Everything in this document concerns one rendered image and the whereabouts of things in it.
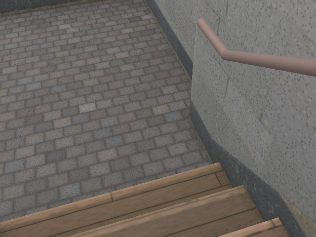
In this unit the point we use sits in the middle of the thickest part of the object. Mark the stairs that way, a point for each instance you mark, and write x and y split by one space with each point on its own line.
197 203

